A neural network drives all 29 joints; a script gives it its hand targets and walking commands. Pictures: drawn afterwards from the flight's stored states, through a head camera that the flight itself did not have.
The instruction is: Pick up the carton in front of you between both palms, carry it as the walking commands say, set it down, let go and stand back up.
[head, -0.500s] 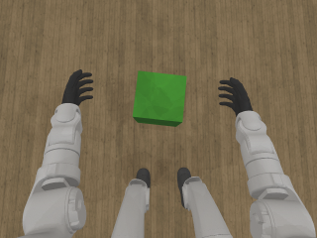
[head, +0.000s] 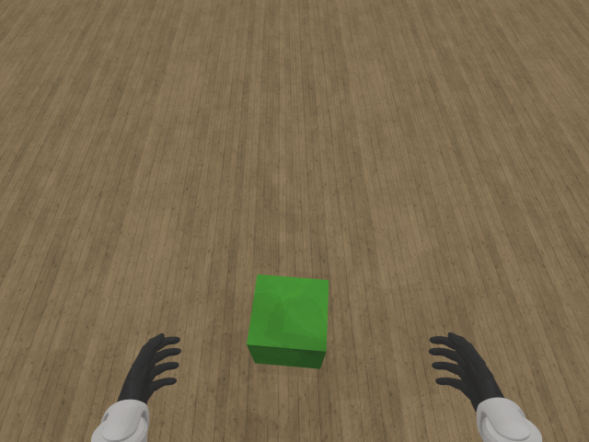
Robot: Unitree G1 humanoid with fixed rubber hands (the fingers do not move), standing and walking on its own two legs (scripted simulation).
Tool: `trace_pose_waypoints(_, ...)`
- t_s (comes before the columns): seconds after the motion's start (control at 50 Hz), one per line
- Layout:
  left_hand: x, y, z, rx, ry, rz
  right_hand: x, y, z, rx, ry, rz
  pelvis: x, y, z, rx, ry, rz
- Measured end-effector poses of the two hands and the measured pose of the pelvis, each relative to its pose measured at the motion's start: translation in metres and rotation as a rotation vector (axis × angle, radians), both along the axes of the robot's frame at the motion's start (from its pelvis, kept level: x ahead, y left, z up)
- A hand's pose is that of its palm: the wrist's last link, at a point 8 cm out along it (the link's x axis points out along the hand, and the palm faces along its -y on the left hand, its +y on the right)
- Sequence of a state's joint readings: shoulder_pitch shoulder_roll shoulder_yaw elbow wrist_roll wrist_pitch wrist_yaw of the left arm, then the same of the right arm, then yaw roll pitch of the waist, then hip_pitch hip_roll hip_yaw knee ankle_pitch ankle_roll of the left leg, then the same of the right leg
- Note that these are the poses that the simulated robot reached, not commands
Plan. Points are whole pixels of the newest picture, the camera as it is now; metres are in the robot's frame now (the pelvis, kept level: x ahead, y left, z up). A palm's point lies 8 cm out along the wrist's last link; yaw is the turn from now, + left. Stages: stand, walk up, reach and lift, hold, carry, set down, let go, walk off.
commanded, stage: let go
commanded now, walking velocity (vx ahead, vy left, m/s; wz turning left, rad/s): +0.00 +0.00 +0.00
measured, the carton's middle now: (290, 323) +0.45 +0.01 -0.64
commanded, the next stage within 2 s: stand in 0.56 s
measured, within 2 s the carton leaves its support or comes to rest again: neither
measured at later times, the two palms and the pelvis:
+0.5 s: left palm (120, 439) +0.16 +0.23 -0.06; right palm (490, 409) +0.16 -0.23 -0.06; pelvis +0.00 +0.00 +0.00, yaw +0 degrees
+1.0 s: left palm out of the picture +0.15 +0.29 -0.08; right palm (521, 413) +0.15 -0.28 -0.08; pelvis +0.02 +0.01 +0.00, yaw +0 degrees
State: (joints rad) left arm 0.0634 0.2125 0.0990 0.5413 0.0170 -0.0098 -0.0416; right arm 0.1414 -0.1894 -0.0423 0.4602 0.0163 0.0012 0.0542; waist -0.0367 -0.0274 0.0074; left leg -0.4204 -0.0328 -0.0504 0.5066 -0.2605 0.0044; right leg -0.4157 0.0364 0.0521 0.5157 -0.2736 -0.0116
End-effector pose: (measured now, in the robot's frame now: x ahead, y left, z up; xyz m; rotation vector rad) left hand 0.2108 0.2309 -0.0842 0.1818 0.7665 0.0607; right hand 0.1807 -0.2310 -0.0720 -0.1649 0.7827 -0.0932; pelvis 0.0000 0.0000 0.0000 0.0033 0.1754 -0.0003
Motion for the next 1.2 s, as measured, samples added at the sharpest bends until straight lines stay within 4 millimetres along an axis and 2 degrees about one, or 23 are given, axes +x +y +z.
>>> trace_pose_waypoints(0.1, -0.023, 0.003, 0.014, 0.004, 0.008, 0.0, -0.013, -0.002, 0.011, -0.001, -0.007, 0.005, 0.007, 0.001, 0.006, -0.001, -0.098, -0.006)
trace_pose_waypoints(0.24, -0.045, 0.004, 0.022, -0.003, 0.029, 0.001, -0.018, 0.001, 0.013, 0.011, 0.002, 0.021, 0.006, 0.004, 0.007, -0.002, -0.201, -0.007)
trace_pose_waypoints(0.42, -0.051, 0.004, 0.024, -0.006, 0.037, 0.005, -0.016, 0.005, 0.014, 0.004, 0.01, 0.033, 0.0, 0.004, 0.005, -0.001, -0.267, -0.003)
trace_pose_waypoints(0.6, -0.057, 0.005, 0.018, 0.002, 0.035, 0.026, -0.022, -0.004, 0.017, -0.042, 0.033, -0.002, -0.001, 0.002, 0.003, -0.001, -0.284, -0.014)
trace_pose_waypoints(0.66, -0.063, 0.015, 0.012, 0.068, 0.052, 0.025, -0.022, -0.015, 0.011, -0.096, 0.028, -0.007, -0.001, 0.002, 0.001, -0.005, -0.244, -0.008)
trace_pose_waypoints(0.76, -0.072, 0.045, 0.01, 0.163, 0.091, 0.049, -0.028, -0.037, 0.002, -0.161, 0.057, -0.012, 0.003, 0.003, 0.0, -0.009, -0.201, -0.001)
trace_pose_waypoints(0.82, -0.074, 0.058, 0.01, 0.19, 0.112, 0.062, -0.031, -0.045, -0.003, -0.177, 0.085, -0.018, 0.006, 0.004, 0.0, -0.01, -0.188, -0.003)
trace_pose_waypoints(0.9, -0.07, 0.065, 0.01, 0.204, 0.127, 0.067, -0.03, -0.049, -0.007, -0.184, 0.107, -0.022, 0.012, 0.005, 0.0, -0.009, -0.179, -0.005)
trace_pose_waypoints(1.06, -0.06, 0.062, 0.006, 0.201, 0.14, 0.06, -0.025, -0.049, -0.011, -0.188, 0.131, -0.025, 0.02, 0.006, 0.001, -0.005, -0.177, -0.007)
trace_pose_waypoints(1.2, -0.061, 0.062, 0.002, 0.199, 0.163, 0.059, -0.029, -0.052, -0.013, -0.197, 0.158, -0.033, 0.021, 0.006, 0.003, -0.003, -0.181, -0.007)
